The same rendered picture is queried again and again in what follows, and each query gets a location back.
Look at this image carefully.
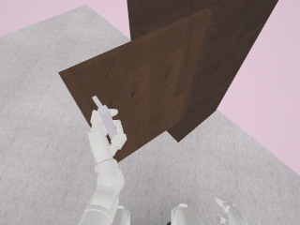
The cupboard door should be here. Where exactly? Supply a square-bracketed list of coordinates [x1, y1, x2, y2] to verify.
[58, 8, 212, 163]

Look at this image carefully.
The robot left hand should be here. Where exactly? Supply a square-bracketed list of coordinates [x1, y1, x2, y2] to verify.
[88, 109, 127, 164]

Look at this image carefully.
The robot left forearm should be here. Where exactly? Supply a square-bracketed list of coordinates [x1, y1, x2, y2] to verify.
[78, 158, 125, 225]

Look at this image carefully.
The handle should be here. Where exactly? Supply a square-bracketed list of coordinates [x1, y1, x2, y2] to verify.
[92, 96, 117, 139]

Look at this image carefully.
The robot right hand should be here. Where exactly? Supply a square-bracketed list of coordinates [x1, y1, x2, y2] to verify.
[214, 195, 248, 225]

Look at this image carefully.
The left robot thigh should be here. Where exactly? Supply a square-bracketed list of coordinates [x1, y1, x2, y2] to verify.
[112, 208, 130, 225]

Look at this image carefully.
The right robot shin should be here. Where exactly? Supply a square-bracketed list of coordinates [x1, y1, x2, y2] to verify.
[177, 203, 188, 207]

